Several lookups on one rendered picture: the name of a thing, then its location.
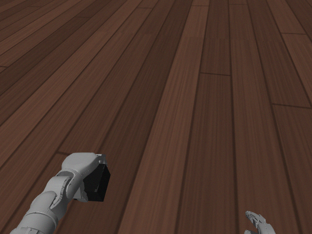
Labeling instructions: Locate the left robot arm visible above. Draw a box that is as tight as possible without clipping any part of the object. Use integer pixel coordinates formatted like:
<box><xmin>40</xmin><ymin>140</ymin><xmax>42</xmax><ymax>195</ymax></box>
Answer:
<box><xmin>10</xmin><ymin>168</ymin><xmax>82</xmax><ymax>234</ymax></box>

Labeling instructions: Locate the left robot hand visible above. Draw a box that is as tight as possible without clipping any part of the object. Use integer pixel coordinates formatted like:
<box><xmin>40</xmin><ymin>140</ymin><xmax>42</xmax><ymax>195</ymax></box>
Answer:
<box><xmin>61</xmin><ymin>153</ymin><xmax>108</xmax><ymax>202</ymax></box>

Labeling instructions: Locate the small box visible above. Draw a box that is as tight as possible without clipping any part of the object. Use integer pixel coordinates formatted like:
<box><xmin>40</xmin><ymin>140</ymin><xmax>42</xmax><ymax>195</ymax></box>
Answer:
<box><xmin>74</xmin><ymin>164</ymin><xmax>110</xmax><ymax>202</ymax></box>

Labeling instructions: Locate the right robot hand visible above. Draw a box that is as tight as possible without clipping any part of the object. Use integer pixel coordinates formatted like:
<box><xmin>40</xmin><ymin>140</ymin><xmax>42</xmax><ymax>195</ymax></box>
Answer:
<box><xmin>244</xmin><ymin>211</ymin><xmax>276</xmax><ymax>234</ymax></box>

